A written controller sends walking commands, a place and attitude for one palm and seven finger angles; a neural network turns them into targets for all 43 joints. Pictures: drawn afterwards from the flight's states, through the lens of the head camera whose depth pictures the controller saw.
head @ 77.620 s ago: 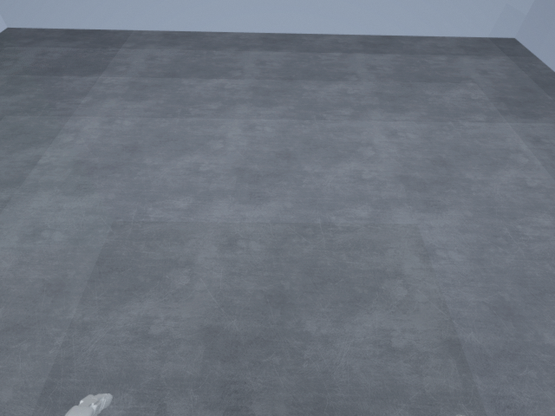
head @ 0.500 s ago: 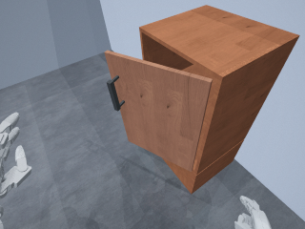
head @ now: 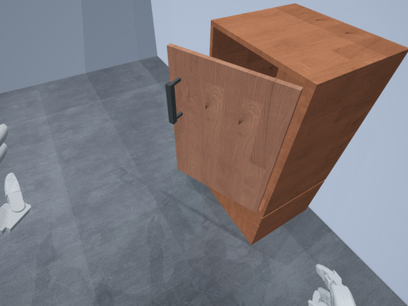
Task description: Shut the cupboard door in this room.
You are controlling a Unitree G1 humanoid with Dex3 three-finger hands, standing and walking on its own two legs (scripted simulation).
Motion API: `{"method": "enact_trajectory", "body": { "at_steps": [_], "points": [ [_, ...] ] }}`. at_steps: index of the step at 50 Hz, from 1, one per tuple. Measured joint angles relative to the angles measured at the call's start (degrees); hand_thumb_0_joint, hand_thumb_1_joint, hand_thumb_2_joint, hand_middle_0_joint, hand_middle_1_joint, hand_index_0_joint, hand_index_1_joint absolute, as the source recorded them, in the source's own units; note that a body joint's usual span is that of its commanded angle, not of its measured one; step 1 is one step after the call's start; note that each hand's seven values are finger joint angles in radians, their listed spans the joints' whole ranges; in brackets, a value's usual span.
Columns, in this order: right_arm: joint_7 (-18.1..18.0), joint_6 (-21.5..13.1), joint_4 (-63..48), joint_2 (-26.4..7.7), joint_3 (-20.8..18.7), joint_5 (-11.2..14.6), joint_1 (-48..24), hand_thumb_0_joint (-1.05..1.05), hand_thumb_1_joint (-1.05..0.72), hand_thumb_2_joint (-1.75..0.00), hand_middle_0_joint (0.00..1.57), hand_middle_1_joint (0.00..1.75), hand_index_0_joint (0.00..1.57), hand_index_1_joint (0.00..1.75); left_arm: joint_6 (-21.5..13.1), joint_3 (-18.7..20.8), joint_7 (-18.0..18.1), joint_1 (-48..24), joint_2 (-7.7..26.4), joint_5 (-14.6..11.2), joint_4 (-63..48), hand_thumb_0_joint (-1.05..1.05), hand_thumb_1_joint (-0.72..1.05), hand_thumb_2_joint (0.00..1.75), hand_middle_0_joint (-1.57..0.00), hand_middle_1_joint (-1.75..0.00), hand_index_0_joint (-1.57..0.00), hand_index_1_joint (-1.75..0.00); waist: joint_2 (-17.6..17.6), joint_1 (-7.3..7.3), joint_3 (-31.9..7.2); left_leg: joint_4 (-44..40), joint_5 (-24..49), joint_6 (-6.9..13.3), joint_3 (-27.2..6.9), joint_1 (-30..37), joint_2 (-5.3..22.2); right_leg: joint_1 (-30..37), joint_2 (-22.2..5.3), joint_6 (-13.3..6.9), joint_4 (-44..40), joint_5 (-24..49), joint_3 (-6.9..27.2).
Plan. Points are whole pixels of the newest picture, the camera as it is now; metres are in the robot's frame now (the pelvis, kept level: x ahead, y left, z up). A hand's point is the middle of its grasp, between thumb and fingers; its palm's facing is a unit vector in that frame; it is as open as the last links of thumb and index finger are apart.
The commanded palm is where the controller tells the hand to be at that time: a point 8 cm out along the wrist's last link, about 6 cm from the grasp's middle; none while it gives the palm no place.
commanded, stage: step back with the hand held close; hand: left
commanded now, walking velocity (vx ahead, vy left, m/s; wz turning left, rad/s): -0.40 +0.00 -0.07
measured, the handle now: (175, 101) +0.73 +0.13 -0.02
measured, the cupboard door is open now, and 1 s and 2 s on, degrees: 25 25 25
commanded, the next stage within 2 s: stop stepping back and stand still in 0.48 s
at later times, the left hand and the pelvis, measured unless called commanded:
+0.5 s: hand out of the picture +0.06 +0.31 +0.19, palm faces +0.52 -0.74 -0.43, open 7.4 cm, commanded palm +0.00 +0.33 +0.19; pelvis -0.12 +0.02 -0.02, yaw +3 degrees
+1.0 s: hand out of the picture -0.12 +0.36 +0.21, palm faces +0.38 -0.84 -0.38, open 7.4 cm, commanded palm -0.16 +0.41 +0.19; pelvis -0.33 +0.12 -0.02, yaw -6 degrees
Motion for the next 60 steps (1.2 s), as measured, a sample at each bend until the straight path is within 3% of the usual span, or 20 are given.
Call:
{"method": "enact_trajectory", "body": {
  "at_steps": [10,16,19,22,26,28,30,32,35,37,40,41,42,44,45,47,50,53,55,60],
  "points": [
    [1.6,-1.5,2.2,0.5,-0.7,-0.5,-0.5,0.01,-0.91,-0.9,0.2,0.3,0.2,0.3,-2.9,1.3,1.3,4.3,0.7,-1.3,-6.1,0.01,0.89,0.9,-0.21,-0.3,-0.21,-0.3,-0.7,1.38,0.0,2.7,-5.5,-3.2,1.8,-3.9,0.9,-2.9,-0.6,0.3,0.3,2.8,-0.3],
    [0.6,-3.1,2.2,0.7,-0.4,-0.5,-1.8,0.01,-0.91,-0.9,0.2,0.3,0.2,0.3,-3.5,1.4,1.6,-0.4,1.4,-0.5,-3.1,0.01,0.89,0.9,-0.22,-0.3,-0.21,-0.3,0.8,0.03,1.1,0.5,1.0,1.1,2.9,-5.3,3.1,-5.6,1.7,1.0,8.7,-3.4,0.1],
    [1.2,-3.9,2.7,1.8,-1.0,-0.9,-2.2,0.01,-0.91,-0.9,0.2,0.3,0.2,0.3,-2.4,2.2,0.9,-2.8,2.7,-1.1,-3.0,0.01,0.89,0.9,-0.22,-0.3,-0.21,-0.3,1.7,-0.86,0.8,-2.5,7.8,1.5,4.2,-6.7,5.5,-4.3,3.4,0.3,19.8,-9.7,-1.3],
    [2.4,-4.2,3.2,2.8,-1.0,-0.5,-2.6,0.01,-0.91,-0.9,0.2,0.3,0.2,0.3,-2.7,3.9,0.9,-1.3,4.1,-2.7,-5.5,0.01,0.89,0.9,-0.22,-0.3,-0.21,-0.3,0.7,-0.2,-1.4,-5.2,11.1,0.9,7.6,-9.1,7.2,1.4,2.5,-0.8,18.1,-14.9,-3.4],
    [3.3,-4.7,2.3,3.5,-0.4,-0.7,-5.6,0.01,-0.91,-0.9,0.2,0.3,0.2,0.3,-3.5,6.0,1.1,2.2,4.6,-4.4,-8.7,0.01,0.89,0.9,-0.21,-0.3,-0.21,-0.3,-2.3,2.7,-2.9,-5.0,8.0,-3.4,12.8,-14.4,7.2,9.3,-0.5,-3.5,2.2,-19.2,-2.1],
    [3.4,-5.0,4.0,2.6,-0.4,-0.9,-7.3,0.01,-0.91,-0.9,0.2,0.3,0.2,0.3,-4.6,3.4,1.2,1.4,1.8,-3.3,-8.9,0.01,0.89,0.9,-0.21,-0.3,-0.21,-0.3,-0.7,4.65,-0.8,0.9,-0.2,-7.3,10.5,-15.2,7.8,8.6,0.2,-1.4,2.8,-16.5,-0.8],
    [3.3,-4.7,6.2,3.1,0.2,-0.8,-6.2,0.01,-0.91,-0.9,0.2,0.3,0.2,0.3,-5.0,0.8,1.3,1.0,0.5,-2.1,-8.9,0.01,0.89,0.9,-0.21,-0.3,-0.21,-0.3,-2.1,6.12,-1.0,4.3,-2.2,-8.3,7.8,-10.7,6.0,9.6,-1.1,1.3,2.2,-13.5,1.1],
    [2.6,-4.5,6.3,3.7,0.7,-0.3,-4.3,0.01,-0.91,-0.9,0.2,0.3,0.2,0.3,-3.9,-0.2,1.0,-0.8,0.2,-1.9,-9.4,0.01,0.89,0.9,-0.21,-0.3,-0.21,-0.3,-3.3,5.88,-2.4,-0.6,7.7,-6.5,7.8,-6.2,5.1,9.3,-1.8,2.3,3.3,-11.8,1.9],
    [1.9,-5.4,5.0,3.6,0.6,-0.1,-4.6,0.01,-0.91,-0.9,0.2,0.3,0.2,0.3,-2.3,0.0,0.9,-6.9,0.5,-2.1,-6.2,0.01,0.88,0.9,-0.21,-0.3,-0.21,-0.3,-1.5,3.86,-0.5,-3.4,10.9,2.1,8.0,-3.8,5.5,5.9,-0.8,1.3,11.3,-15.0,0.4],
    [2.3,-5.2,4.0,4.0,0.6,-0.3,-5.1,0.01,-0.91,-0.9,0.2,0.3,0.2,0.3,-0.4,0.8,0.7,-9.7,1.2,-2.3,-2.7,0.01,0.89,0.9,-0.21,-0.3,-0.21,-0.3,-0.7,1.76,0.7,-6.2,10.5,-0.8,8.1,-2.6,5.9,3.0,0.5,0.0,16.7,-18.1,-1.2],
    [3.6,-4.2,1.0,4.1,-0.7,-0.5,-3.5,0.01,-0.91,-0.9,0.2,0.3,0.2,0.3,3.7,0.1,-0.2,-9.6,1.4,-3.5,-0.4,0.01,0.89,0.9,-0.21,-0.3,-0.21,-0.3,0.7,-1.43,1.4,-11.1,4.6,-12.3,9.1,-1.5,6.1,2.8,2.5,-2.5,16.1,-20.3,-7.4],
    [4.2,-4.2,-0.2,4.1,-1.0,0.3,-2.5,0.01,-0.91,-0.9,0.2,0.3,0.2,0.3,4.2,0.3,-0.2,-7.3,2.6,-3.5,-2.1,0.01,0.89,0.9,-0.21,-0.3,-0.21,-0.3,-0.6,-1.76,1.0,-4.6,-3.3,-13.8,10.2,-4.5,5.3,3.6,1.9,-4.9,10.9,-21.0,-8.3],
    [4.6,-4.1,-1.2,4.3,-0.7,0.9,-2.0,0.01,-0.91,-0.9,0.2,0.3,0.2,0.3,4.0,1.7,0.0,-3.6,4.7,-3.4,-5.4,0.01,0.89,0.9,-0.21,-0.3,-0.21,-0.3,-4.4,-0.53,0.0,9.6,-9.8,-13.5,8.9,-9.7,2.9,2.6,-0.1,-8.0,5.1,-21.4,-5.0],
    [4.7,-4.1,0.0,3.3,-1.0,0.6,-2.5,0.01,-0.9,-0.9,0.2,0.3,0.2,0.3,3.0,3.3,-0.9,2.0,5.2,-3.5,-11.8,0.01,0.89,0.9,-0.21,-0.3,-0.21,-0.3,-7.2,1.71,0.0,37.8,-13.2,-9.3,3.2,-16.4,1.6,-4.1,-2.8,-7.4,8.1,-6.4,-2.9],
    [4.4,-3.7,1.1,3.3,-1.0,-0.2,-2.1,0.01,-0.91,-0.9,0.2,0.3,0.2,0.3,2.0,3.5,-1.6,3.3,5.6,-3.4,-13.7,0.01,0.89,0.9,-0.21,-0.3,-0.21,-0.3,-8.2,2.31,-0.3,43.2,-13.8,-8.7,1.7,-15.5,2.4,-6.2,-3.9,-5.4,9.6,-3.6,-3.0],
    [3.6,-2.8,2.6,3.1,-0.5,-1.1,0.5,0.01,-0.91,-0.9,0.2,0.3,0.2,0.3,-0.1,2.8,-1.9,3.5,6.5,-2.6,-14.8,0.01,0.89,0.9,-0.21,-0.3,-0.21,-0.3,-9.0,2.58,-2.7,35.7,-15.8,-7.3,0.1,-8.4,4.5,-8.4,-5.7,-2.8,9.3,-5.1,-4.6],
    [2.0,-4.6,2.8,0.5,0.0,-1.0,3.6,0.01,-0.91,-0.9,0.2,0.3,0.2,0.3,-1.7,2.7,-0.4,-0.8,5.5,-2.3,-12.9,0.01,0.88,0.9,-0.22,-0.3,-0.21,-0.3,-4.7,1.74,-5.4,10.5,-21.6,-4.9,-3.0,4.3,6.8,-14.3,-4.5,-2.3,15.1,-15.6,-6.0],
    [1.7,-5.1,5.8,3.0,0.0,-0.9,2.8,0.01,-0.91,-0.9,0.2,0.3,0.2,0.3,-3.5,5.9,0.4,-7.1,5.7,0.0,-5.2,0.01,0.88,0.9,-0.22,-0.3,-0.21,-0.3,-5.3,0.74,-1.8,11.9,-13.6,-5.0,-2.1,3.0,6.1,-19.6,-3.3,-0.9,33.8,-11.2,-2.0],
    [2.9,-4.2,6.3,4.8,0.5,-1.0,4.4,0.01,-0.91,-0.9,0.2,0.3,0.2,0.3,-2.5,6.9,0.5,-6.9,5.1,0.4,-1.6,0.01,0.88,0.9,-0.22,-0.3,-0.21,-0.3,-4.8,-0.1,-2.1,8.1,-9.6,-5.1,-1.6,4.1,7.2,-20.9,-2.7,-0.1,39.9,-6.0,-3.1],
    [3.6,-3.5,6.5,6.4,0.5,-1.2,7.5,0.0,-0.93,-0.9,0.2,0.3,0.2,0.3,0.3,2.6,0.7,-1.2,-0.3,-0.2,-2.6,0.01,0.89,0.9,-0.21,-0.3,-0.2,-0.3,-2.2,-1.36,-3.5,-3.8,-6.8,-5.2,-1.3,6.9,10.4,-13.9,-2.5,-0.2,29.8,-2.4,-7.0]
  ]
}}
